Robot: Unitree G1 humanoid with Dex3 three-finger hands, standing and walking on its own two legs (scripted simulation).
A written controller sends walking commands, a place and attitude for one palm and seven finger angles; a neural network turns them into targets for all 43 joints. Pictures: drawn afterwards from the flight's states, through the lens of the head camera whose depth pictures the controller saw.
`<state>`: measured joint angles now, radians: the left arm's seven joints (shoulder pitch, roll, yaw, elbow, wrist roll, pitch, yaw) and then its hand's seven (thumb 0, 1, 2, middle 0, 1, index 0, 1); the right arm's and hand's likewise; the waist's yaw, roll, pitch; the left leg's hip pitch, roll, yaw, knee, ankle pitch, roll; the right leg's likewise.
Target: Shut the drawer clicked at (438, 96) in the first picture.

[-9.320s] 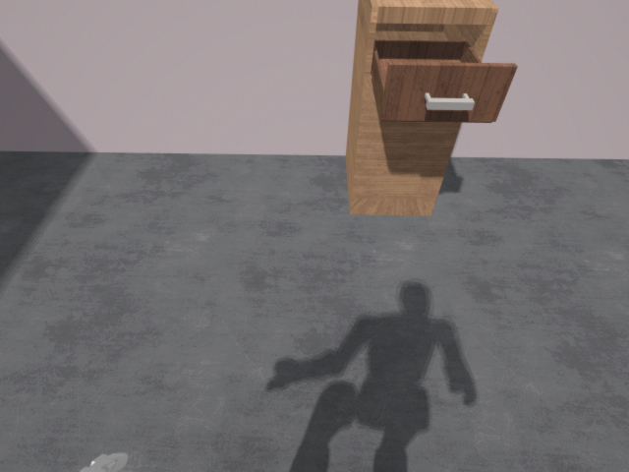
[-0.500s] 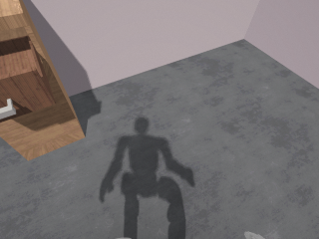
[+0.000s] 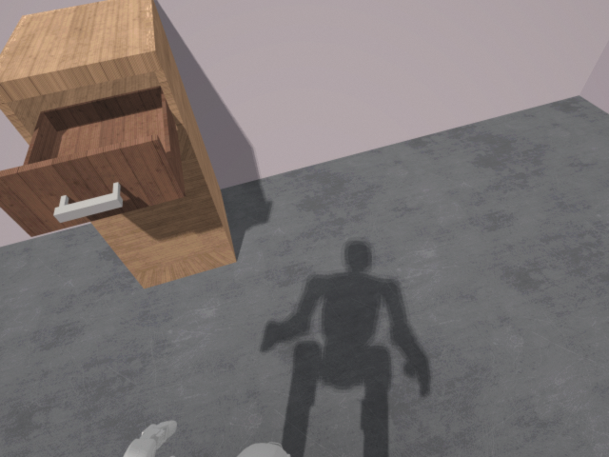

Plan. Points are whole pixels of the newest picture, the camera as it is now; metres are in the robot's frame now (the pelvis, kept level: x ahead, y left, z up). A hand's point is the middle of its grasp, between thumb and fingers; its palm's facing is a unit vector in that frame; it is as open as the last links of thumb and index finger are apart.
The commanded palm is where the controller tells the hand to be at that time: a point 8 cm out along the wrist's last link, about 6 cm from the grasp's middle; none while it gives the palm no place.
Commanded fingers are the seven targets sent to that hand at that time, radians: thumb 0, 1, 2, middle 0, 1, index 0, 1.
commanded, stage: turn to face it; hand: left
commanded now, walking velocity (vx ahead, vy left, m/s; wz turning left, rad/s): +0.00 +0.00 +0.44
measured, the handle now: (90, 200) +0.57 +0.46 -0.02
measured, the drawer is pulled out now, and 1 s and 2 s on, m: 0.29 0.29 0.29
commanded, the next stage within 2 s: take the last steps up to it in 0.28 s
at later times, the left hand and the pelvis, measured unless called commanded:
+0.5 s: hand out of the picture -0.05 +0.24 -0.17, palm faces +0.27 -0.93 -0.25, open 7.4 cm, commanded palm none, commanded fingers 0.00 0.90 0.90 -0.20 -0.30 -0.20 -0.30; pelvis -0.01 +0.03 +0.00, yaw +11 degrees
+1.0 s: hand out of the picture +0.01 +0.16 -0.14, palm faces +0.35 -0.91 -0.21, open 7.4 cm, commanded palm none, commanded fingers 0.00 0.90 0.90 -0.20 -0.30 -0.20 -0.30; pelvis +0.08 +0.01 +0.02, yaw +16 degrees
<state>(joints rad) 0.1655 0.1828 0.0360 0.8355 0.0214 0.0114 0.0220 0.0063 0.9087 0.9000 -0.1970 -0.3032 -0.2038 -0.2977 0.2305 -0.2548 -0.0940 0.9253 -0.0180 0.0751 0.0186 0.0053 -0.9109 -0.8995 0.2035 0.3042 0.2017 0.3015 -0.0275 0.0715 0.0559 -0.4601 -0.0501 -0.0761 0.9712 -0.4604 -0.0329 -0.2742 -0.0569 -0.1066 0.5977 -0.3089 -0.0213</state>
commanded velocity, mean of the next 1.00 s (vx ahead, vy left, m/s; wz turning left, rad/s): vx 0.19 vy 0.03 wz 0.17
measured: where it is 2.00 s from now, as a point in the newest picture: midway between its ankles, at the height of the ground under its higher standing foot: (276, 417)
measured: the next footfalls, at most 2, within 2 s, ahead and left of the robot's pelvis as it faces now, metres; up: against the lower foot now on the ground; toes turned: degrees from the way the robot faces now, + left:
left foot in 0.36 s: +0.00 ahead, +0.14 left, +0.00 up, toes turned +15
right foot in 0.76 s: +0.13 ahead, -0.07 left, +0.00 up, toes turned +7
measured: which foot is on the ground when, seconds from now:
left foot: up 0.00-0.34, down 0.36-0.76, up 0.78-1.00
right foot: down 0.00-0.36, up 0.38-0.74, down 0.76-1.00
